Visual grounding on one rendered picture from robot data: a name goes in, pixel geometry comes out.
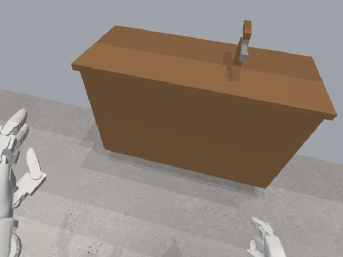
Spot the tap lever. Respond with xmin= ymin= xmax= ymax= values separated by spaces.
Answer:
xmin=238 ymin=39 xmax=248 ymax=62

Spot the robot right hand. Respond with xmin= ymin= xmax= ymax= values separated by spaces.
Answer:
xmin=247 ymin=217 xmax=287 ymax=257

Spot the counter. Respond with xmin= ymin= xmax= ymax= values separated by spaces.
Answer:
xmin=71 ymin=20 xmax=337 ymax=189

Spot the left robot forearm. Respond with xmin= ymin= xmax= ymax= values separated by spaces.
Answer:
xmin=0 ymin=217 xmax=22 ymax=257

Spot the robot left hand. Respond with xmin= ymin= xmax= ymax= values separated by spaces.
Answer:
xmin=0 ymin=109 xmax=46 ymax=219

